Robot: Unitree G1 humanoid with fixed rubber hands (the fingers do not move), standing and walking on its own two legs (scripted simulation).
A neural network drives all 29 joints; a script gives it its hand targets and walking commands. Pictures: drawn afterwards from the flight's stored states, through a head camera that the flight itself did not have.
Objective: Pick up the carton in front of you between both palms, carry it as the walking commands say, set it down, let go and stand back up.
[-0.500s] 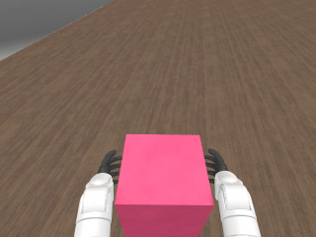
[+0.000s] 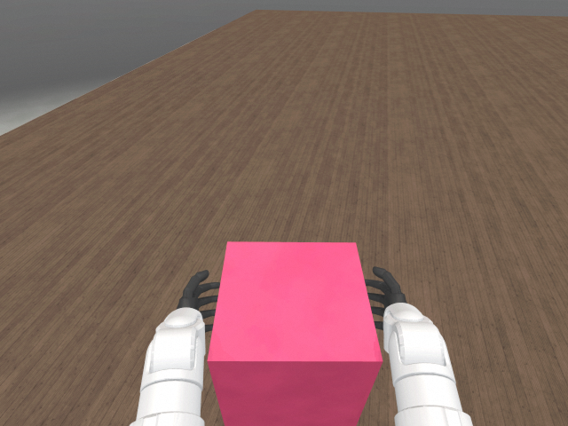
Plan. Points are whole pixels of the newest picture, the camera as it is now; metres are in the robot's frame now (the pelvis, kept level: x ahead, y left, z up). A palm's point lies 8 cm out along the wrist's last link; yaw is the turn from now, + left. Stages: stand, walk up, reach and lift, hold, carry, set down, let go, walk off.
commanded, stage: hold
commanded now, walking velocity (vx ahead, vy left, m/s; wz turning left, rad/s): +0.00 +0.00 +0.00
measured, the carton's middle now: (290, 338) +0.31 +0.00 -0.03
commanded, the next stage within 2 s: set down in 0.04 s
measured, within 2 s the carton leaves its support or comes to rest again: neither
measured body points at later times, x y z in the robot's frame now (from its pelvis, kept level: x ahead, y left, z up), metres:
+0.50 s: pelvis -0.01 +0.01 -0.02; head +0.09 +0.00 +0.42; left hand +0.36 +0.14 -0.05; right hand +0.34 -0.16 -0.05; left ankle +0.02 +0.11 -0.74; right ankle +0.04 -0.11 -0.74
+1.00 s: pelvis -0.05 +0.01 -0.15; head +0.18 +0.00 +0.24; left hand +0.40 +0.14 -0.22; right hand +0.39 -0.16 -0.22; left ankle +0.02 +0.11 -0.74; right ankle +0.04 -0.11 -0.74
